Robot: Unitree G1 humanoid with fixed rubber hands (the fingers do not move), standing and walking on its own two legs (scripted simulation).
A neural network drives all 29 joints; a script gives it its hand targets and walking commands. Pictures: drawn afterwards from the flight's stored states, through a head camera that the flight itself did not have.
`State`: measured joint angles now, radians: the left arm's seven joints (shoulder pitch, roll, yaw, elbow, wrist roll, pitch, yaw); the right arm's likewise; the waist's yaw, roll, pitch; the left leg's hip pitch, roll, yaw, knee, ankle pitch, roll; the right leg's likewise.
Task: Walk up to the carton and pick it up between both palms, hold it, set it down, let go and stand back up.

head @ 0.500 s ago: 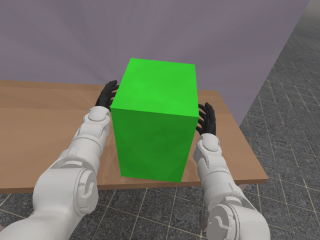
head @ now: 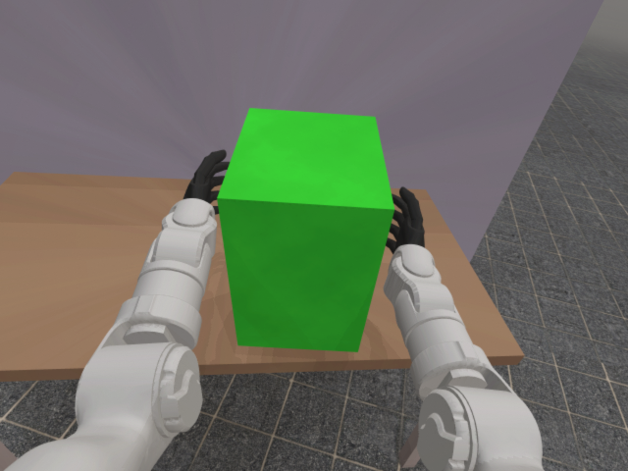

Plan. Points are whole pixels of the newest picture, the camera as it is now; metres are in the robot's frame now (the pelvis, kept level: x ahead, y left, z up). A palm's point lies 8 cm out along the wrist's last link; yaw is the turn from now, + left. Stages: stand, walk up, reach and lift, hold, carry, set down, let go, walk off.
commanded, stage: reach and lift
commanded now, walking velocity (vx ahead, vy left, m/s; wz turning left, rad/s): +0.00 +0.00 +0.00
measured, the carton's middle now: (305, 233) +0.45 +0.01 +0.12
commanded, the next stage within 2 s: hold in 1.36 s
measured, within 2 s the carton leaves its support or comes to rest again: neither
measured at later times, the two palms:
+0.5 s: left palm (196, 201) +0.39 +0.15 +0.20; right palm (417, 232) +0.37 -0.13 +0.19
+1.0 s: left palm (196, 199) +0.37 +0.14 +0.22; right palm (429, 225) +0.37 -0.13 +0.21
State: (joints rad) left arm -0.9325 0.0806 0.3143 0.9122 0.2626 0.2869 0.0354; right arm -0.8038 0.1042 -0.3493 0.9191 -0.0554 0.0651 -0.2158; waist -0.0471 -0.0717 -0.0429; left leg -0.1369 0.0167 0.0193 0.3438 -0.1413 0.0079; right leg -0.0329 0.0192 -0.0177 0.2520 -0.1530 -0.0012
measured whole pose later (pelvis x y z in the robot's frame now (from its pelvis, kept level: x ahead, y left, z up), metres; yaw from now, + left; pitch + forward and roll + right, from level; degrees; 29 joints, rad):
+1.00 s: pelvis -0.02 -0.01 +0.00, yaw +2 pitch -6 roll -1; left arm -0.84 0.01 0.32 0.48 0.31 0.65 0.05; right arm -0.84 0.00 -0.12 0.77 0.16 0.32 -0.22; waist -0.08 -0.06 -0.05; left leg -0.12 0.02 -0.01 0.35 -0.12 0.00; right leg -0.02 0.03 -0.05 0.29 -0.16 -0.02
